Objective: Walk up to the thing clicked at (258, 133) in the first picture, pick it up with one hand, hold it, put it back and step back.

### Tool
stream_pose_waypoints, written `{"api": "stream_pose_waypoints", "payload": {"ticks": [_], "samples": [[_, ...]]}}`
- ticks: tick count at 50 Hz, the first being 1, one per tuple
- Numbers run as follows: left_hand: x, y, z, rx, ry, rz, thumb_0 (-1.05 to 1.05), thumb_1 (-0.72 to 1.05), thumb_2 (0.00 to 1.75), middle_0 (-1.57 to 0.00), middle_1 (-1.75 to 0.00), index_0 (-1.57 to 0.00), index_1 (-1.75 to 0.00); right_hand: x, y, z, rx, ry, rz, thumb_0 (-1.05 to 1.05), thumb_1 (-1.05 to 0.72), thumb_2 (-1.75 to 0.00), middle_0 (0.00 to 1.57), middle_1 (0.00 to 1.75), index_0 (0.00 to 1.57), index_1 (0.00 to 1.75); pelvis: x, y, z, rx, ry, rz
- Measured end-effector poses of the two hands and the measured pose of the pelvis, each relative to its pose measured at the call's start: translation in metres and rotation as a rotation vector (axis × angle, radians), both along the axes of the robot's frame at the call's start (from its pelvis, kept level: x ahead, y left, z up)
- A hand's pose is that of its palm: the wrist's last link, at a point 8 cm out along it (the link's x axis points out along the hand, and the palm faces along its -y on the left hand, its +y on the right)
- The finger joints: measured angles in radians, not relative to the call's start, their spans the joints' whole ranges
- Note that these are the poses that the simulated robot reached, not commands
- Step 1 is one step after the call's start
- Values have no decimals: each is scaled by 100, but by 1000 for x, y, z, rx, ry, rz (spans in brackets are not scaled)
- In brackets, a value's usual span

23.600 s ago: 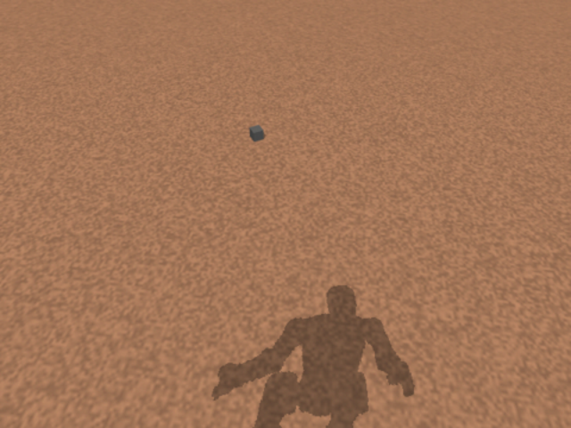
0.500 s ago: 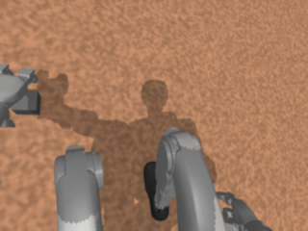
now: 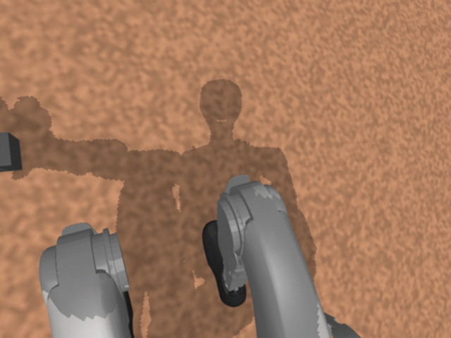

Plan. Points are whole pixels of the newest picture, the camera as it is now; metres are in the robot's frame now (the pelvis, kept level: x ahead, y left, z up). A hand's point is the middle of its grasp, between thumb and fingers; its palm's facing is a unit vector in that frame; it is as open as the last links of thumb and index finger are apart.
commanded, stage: rest palm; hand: left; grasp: from above
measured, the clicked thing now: out of the picture +0.47 +0.28 -0.29
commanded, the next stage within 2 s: close in 0.94 s
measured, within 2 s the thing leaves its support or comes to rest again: neither
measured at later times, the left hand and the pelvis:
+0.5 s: hand out of the picture +0.45 +0.27 -0.24, palm faces -0.47 -0.02 -0.88, open 13.4 cm; pelvis +0.00 +0.00 -0.01, yaw -2 degrees
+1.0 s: hand out of the picture +0.44 +0.28 -0.26, palm faces -0.51 -0.09 -0.85, open 13.6 cm; pelvis +0.00 +0.00 -0.01, yaw -4 degrees
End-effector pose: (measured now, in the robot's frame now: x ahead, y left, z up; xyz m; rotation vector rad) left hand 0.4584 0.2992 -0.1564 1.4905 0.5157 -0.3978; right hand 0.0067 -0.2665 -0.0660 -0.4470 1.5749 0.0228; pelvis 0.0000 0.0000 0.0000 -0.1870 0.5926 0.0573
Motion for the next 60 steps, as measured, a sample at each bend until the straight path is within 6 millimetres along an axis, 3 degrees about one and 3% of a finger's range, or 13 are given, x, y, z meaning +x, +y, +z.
{"api": "stream_pose_waypoints", "payload": {"ticks": [10, 18, 30, 36, 44, 54, 60], "samples": [[-10, -6, -3, -84, -71, -99, 0, -36, 86, -13, -95, -18, -90, 27, -28, 18, -114, -9, 90, 0, -90, -89, 21, 30, 20, 29, 0, -3, 0, -6, -28, -11], [-9, -15, -15, -68, -92, -133, 0, -34, 86, -16, -88, -19, -84, 46, -20, 18, -119, -91, 142, 0, -90, -90, 20, 30, 20, 29, -1, 2, -6, -23, -43, -17], [4, -22, -32, -23, -121, -55, 0, -37, 88, -14, -89, -16, -87, 34, 9, 1, 14, -91, 146, 0, -90, -90, 21, 30, 20, 29, 1, 4, -13, -30, -42, -20], [8, -14, -39, -9, -75, 19, 0, -41, 90, -11, -94, -14, -91, 22, 8, 1, 26, -63, 125, 0, -90, -90, 21, 30, 20, 29, 3, 4, -15, -36, -43, -24], [-3, -9, -51, -43, -16, 1, 0, -42, 92, -10, -98, -13, -95, 9, 2, 11, 2, 8, 135, 0, -91, -90, 21, 30, 20, 29, 0, 2, -12, -42, -67, -28], [-8, -19, -45, -87, -85, -119, 0, -39, 92, -14, -95, -16, -93, 16, -2, 27, -67, -14, 187, 0, -91, -90, 21, 30, 20, 29, -3, 5, -11, -61, -93, -35], [-7, -26, -42, -48, -119, -154, 0, -27, 93, -24, -90, -24, -89, 25, 2, 27, -56, -56, 213, 0, -90, -90, 21, 30, 20, 29, -4, 10, -11, -72, -86, -36]]}}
